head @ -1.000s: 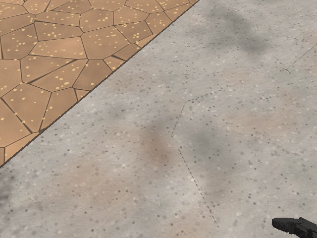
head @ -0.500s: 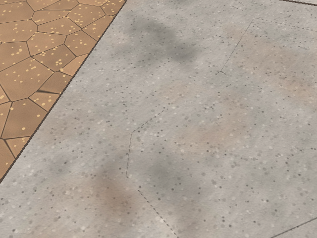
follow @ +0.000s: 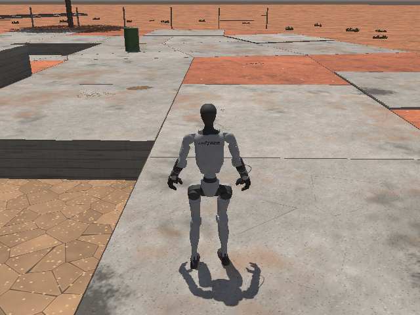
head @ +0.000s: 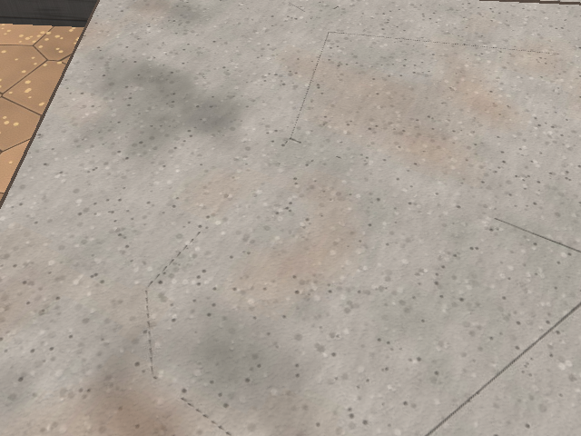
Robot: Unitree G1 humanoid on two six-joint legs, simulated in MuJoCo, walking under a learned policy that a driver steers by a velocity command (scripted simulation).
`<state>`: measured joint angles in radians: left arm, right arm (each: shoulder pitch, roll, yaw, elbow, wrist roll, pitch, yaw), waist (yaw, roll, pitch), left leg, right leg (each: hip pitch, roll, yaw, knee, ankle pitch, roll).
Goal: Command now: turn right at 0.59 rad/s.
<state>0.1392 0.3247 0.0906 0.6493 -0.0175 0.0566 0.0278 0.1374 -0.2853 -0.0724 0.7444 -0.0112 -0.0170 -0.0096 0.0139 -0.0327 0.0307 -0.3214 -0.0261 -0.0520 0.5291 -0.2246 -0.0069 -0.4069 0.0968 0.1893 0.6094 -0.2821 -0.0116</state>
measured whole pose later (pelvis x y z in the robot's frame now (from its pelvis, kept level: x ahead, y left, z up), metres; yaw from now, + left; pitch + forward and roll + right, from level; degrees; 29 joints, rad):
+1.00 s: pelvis +0.34 -0.16 -0.01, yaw -36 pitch +2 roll +2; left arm 0.38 0.31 0.06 0.73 -0.04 -0.02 0.02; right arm 0.07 -0.27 -0.05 0.66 -0.01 -0.11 0.03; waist 0.05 -0.03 0.05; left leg -0.42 -0.04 0.04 0.54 -0.15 0.03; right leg -0.30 0.04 0.14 1.15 -0.46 -0.02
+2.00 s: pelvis +0.75 -0.55 +0.00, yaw -55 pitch +2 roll +0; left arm 0.38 0.30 0.06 0.80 -0.03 -0.04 0.01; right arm 0.09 -0.28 -0.04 0.75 0.00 -0.10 0.03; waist 0.04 -0.02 0.04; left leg -0.43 0.00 0.05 0.56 -0.16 0.03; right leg -0.28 0.02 0.10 1.07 -0.48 -0.02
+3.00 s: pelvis +0.96 -1.07 -0.01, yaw -89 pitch +2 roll +1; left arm 0.36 0.30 0.07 0.73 -0.03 -0.02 0.02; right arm 0.08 -0.28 -0.05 0.72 0.00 -0.11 0.03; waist 0.05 -0.02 0.02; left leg -0.44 -0.03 0.01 0.56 -0.16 0.02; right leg -0.25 0.08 0.19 1.01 -0.52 -0.04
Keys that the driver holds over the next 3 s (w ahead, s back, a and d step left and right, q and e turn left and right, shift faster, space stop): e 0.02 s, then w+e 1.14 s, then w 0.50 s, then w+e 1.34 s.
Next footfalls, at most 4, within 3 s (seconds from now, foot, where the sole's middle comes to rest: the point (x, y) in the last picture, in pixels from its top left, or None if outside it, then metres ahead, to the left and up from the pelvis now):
0.44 right None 0.11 -0.17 -0.77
0.90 left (359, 415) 0.50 -0.13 -0.77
1.40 right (530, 410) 0.53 -0.52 -0.77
1.90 left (517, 270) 0.90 -0.59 -0.77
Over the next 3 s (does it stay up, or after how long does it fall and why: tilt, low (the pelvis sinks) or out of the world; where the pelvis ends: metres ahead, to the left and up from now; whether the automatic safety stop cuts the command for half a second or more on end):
stays up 0.96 -1.07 -0.01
